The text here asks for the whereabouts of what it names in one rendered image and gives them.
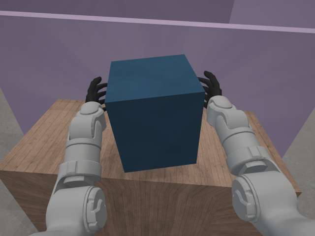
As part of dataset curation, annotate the robot left forearm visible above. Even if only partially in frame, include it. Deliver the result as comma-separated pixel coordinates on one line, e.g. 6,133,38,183
46,101,107,227

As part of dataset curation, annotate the robot left hand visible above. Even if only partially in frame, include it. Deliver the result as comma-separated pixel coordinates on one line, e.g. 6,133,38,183
85,77,108,112

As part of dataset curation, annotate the carton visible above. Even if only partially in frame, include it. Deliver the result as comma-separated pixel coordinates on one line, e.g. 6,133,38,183
104,54,205,173

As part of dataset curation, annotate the robot right upper arm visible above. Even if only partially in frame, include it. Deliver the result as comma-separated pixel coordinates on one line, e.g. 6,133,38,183
231,171,315,236

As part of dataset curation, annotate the robot right forearm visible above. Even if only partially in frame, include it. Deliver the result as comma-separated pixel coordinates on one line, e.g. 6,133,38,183
206,95,298,204

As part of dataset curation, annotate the robot left upper arm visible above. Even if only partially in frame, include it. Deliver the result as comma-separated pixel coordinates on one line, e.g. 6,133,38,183
29,185,107,236

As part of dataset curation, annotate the robot right hand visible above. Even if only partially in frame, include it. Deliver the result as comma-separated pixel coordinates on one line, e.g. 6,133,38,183
198,71,222,108

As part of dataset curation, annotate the pedestal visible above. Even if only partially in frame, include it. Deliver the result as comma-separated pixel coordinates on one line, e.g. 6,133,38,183
0,99,302,236

